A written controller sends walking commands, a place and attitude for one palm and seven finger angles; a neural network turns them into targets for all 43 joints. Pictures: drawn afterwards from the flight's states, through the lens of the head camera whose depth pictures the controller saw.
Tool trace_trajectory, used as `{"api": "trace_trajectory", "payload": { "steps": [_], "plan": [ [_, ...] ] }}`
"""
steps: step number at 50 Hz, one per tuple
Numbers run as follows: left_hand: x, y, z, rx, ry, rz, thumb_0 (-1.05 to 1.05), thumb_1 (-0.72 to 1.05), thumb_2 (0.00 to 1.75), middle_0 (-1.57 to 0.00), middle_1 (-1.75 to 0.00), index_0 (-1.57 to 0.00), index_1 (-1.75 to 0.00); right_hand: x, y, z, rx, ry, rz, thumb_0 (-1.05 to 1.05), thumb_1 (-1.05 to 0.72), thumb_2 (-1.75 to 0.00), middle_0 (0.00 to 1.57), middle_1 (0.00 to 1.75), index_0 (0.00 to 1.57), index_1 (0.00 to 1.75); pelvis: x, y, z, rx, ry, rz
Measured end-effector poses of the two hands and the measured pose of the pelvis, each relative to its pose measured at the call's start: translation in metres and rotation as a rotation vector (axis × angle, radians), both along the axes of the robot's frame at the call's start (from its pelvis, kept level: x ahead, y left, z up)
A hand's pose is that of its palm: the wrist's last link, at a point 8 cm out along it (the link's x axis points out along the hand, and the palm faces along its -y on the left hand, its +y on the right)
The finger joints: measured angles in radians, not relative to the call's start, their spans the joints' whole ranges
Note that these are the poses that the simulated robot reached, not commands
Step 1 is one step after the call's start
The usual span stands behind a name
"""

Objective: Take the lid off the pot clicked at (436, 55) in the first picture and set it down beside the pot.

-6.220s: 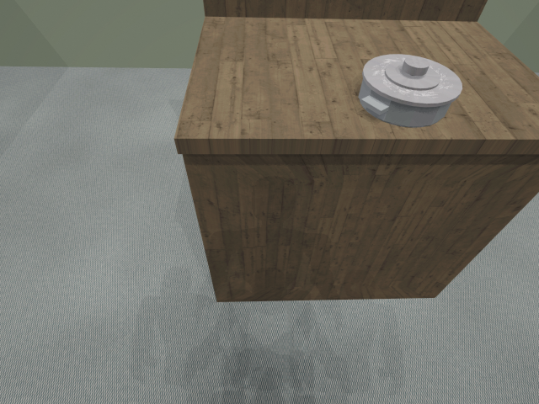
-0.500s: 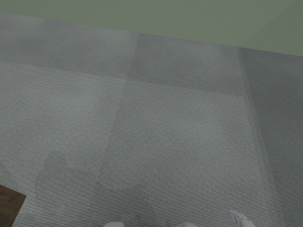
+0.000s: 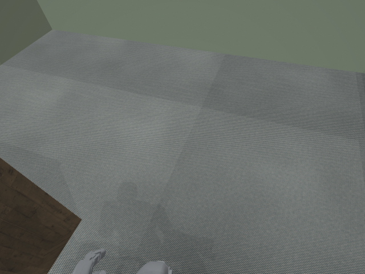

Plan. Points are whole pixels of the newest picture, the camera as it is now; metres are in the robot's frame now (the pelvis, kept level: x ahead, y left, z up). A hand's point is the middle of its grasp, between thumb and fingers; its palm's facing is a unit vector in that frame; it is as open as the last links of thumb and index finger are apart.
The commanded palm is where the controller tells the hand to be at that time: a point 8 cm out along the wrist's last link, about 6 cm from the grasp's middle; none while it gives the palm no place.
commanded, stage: turn to face it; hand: left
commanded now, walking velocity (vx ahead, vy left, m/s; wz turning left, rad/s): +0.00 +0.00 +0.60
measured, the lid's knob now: out of the picture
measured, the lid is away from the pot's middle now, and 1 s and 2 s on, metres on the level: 0.00 0.00 0.00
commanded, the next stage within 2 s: take the last steps up to it in 1.84 s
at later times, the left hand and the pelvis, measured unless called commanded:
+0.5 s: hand out of the picture -0.04 +0.27 -0.18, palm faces +0.34 -0.90 -0.26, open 7.4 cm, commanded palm none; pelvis -0.01 +0.05 +0.00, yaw +17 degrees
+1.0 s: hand out of the picture +0.00 +0.23 -0.13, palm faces +0.53 -0.79 -0.30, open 7.4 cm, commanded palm none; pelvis +0.01 +0.00 +0.00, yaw +35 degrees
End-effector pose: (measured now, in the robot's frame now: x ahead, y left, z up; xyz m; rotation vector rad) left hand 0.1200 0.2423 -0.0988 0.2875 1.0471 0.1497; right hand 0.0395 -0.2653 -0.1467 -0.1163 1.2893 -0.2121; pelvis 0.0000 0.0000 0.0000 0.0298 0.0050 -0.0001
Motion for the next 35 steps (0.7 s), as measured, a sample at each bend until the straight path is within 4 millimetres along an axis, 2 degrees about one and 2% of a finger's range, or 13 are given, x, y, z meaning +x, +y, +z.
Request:
{"api": "trace_trajectory", "payload": {
  "steps": [5, 10, 15, 20, 23, 27, 31, 35],
  "plan": [
    [-0.039, -0.004, -0.001, -0.012, 0.054, 0.086, 0.0, 0.9, 0.9, -0.2, -0.3, -0.2, -0.3, 0.018, -0.005, 0.006, 0.007, 0.01, 0.073, 0.0, -0.91, -0.9, 0.2, 0.3, 0.2, 0.3, -0.001, -0.006, 0.006, 0.016, -0.008, 0.065],
    [-0.086, 0.002, -0.011, -0.035, 0.126, 0.18, 0.0, 0.9, 0.9, -0.2, -0.3, -0.2, -0.3, 0.049, 0.005, 0.011, -0.005, 0.006, 0.166, 0.0, -0.91, -0.9, 0.2, 0.3, 0.2, 0.3, -0.003, -0.002, 0.006, 0.014, -0.008, 0.123],
    [-0.137, 0.022, -0.027, -0.059, 0.212, 0.285, 0.0, 0.9, 0.9, -0.21, -0.3, -0.2, -0.3, 0.094, 0.035, 0.019, -0.026, -0.058, 0.281, 0.0, -0.91, -0.9, 0.2, 0.3, 0.2, 0.3, -0.007, 0.012, 0.001, -0.001, -0.001, 0.182],
    [-0.178, 0.054, -0.054, -0.086, 0.258, 0.394, 0.0, 0.9, 0.9, -0.2, -0.3, -0.2, -0.3, 0.135, 0.077, 0.025, -0.063, -0.166, 0.399, 0.0, -0.91, -0.9, 0.2, 0.3, 0.2, 0.3, -0.009, 0.035, -0.015, -0.022, 0.005, 0.253],
    [-0.184, 0.068, -0.054, -0.085, 0.264, 0.433, 0.0, 0.91, 0.9, -0.2, -0.3, -0.2, -0.3, 0.14, 0.095, 0.036, -0.072, -0.19, 0.44, 0.0, -0.91, -0.9, 0.2, 0.3, 0.2, 0.3, -0.01, 0.042, -0.009, -0.032, -0.003, 0.28],
    [-0.173, 0.08, -0.043, -0.091, 0.193, 0.457, 0.01, 0.91, 0.9, -0.2, -0.3, -0.2, -0.3, 0.137, 0.108, 0.046, -0.078, -0.174, 0.473, 0.0, -0.91, -0.9, 0.2, 0.3, 0.21, 0.3, -0.01, 0.047, 0.001, -0.054, -0.009, 0.328],
    [-0.159, 0.085, -0.032, -0.084, 0.117, 0.469, 0.0, 0.91, 0.9, -0.2, -0.3, -0.2, -0.3, 0.133, 0.113, 0.046, -0.066, -0.148, 0.493, 0.0, -0.91, -0.9, 0.21, 0.3, 0.21, 0.3, -0.01, 0.048, 0.006, -0.057, -0.009, 0.369],
    [-0.146, 0.084, -0.025, -0.07, 0.073, 0.484, 0.0, 0.91, 0.9, -0.2, -0.3, -0.2, -0.3, 0.127, 0.11, 0.039, -0.05, -0.115, 0.504, 0.0, -0.91, -0.9, 0.21, 0.3, 0.21, 0.3, -0.007, 0.044, 0.006, -0.053, -0.003, 0.412]
  ]
}}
